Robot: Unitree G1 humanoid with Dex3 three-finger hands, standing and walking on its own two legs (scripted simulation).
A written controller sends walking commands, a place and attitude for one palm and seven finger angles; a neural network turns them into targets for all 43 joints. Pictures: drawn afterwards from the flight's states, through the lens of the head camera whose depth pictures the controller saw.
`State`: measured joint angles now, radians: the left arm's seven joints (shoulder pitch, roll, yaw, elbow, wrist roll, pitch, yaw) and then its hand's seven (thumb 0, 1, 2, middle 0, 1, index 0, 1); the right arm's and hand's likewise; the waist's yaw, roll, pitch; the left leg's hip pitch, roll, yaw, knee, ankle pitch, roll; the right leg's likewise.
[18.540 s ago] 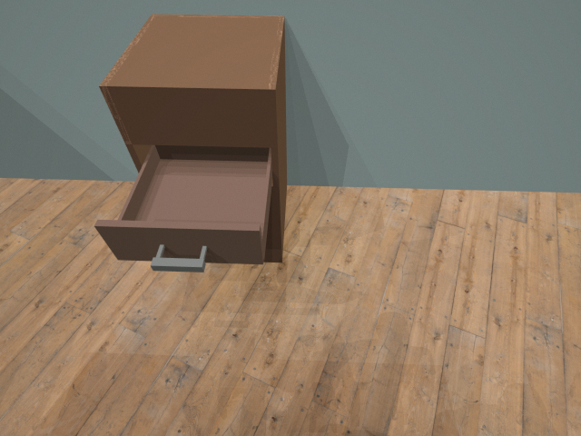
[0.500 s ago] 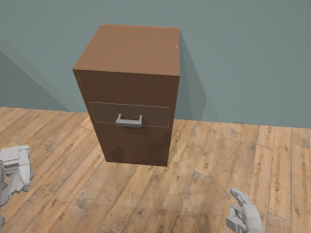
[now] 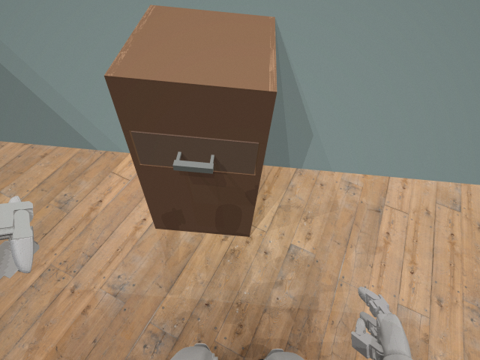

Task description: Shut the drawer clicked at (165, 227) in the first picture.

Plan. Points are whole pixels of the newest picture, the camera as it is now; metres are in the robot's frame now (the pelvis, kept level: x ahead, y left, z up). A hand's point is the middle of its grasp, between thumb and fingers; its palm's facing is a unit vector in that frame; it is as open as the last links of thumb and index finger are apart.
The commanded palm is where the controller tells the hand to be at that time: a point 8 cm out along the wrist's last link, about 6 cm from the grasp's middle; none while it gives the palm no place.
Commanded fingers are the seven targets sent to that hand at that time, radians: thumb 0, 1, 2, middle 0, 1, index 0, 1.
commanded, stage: step back with the hand held close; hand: left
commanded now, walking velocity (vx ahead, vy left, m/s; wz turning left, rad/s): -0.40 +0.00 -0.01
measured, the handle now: (194, 161) +0.69 +0.16 -0.22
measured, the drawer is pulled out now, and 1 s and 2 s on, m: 0.00 0.00 0.00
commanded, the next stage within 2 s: stop stepping back and stand still in 0.94 s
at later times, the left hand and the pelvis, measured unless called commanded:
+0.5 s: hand (23, 281) +0.17 +0.23 +0.19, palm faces +0.36 -0.81 -0.47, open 3.3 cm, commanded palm +0.10 +0.26 +0.20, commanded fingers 0.00 0.90 0.90 -1.40 -1.60 -1.40 -1.60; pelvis -0.04 -0.01 +0.01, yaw -1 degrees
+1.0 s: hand out of the picture +0.12 +0.24 +0.17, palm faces +0.26 -0.88 -0.39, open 3.3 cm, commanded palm +0.03 +0.28 +0.20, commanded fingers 0.00 0.90 0.90 -1.40 -1.60 -1.40 -1.60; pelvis -0.11 +0.01 +0.03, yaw -3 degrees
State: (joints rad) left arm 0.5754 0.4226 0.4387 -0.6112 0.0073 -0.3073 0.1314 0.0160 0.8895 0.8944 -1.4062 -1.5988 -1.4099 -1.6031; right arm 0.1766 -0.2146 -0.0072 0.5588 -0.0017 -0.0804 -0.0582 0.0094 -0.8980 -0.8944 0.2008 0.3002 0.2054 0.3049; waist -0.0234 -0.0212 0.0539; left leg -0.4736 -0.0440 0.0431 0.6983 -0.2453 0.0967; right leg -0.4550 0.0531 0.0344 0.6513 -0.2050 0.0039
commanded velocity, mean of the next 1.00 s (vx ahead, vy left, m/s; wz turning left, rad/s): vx -0.40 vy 0.00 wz -0.01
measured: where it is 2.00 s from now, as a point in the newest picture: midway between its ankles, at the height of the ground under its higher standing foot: outside the picture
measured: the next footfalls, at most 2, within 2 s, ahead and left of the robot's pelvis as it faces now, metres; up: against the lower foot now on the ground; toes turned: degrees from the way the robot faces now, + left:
left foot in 0.86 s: -0.01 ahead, +0.08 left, +0.00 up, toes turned -3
right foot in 1.24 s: -0.19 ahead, -0.11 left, +0.00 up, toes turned -6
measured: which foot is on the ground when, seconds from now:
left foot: down 0.00-0.72, up 0.74-0.84, down 0.86-1.00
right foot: down 0.00-0.88, up 0.90-1.00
